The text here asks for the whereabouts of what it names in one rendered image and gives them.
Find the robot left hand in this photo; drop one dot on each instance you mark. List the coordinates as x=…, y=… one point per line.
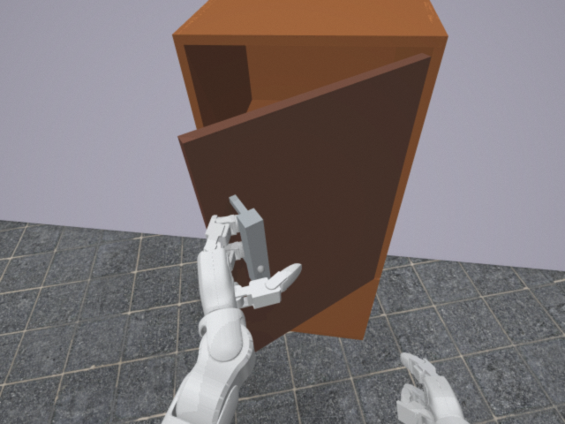
x=216, y=262

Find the robot left forearm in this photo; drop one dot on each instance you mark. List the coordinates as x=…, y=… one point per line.
x=209, y=393

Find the cupboard door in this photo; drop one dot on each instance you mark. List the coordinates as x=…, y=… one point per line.
x=321, y=169

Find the robot right hand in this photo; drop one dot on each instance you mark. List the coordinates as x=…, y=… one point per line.
x=437, y=401

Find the handle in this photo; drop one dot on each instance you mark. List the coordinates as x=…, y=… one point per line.
x=252, y=232

